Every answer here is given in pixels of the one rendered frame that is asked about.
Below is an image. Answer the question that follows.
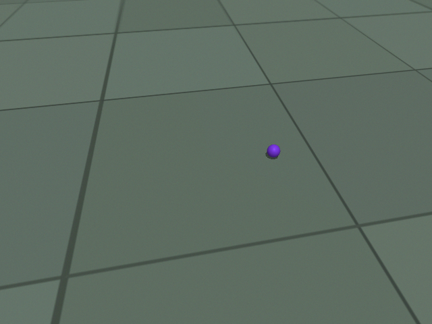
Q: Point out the ball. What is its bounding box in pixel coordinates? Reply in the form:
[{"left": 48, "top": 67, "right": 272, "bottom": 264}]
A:
[{"left": 267, "top": 144, "right": 280, "bottom": 157}]

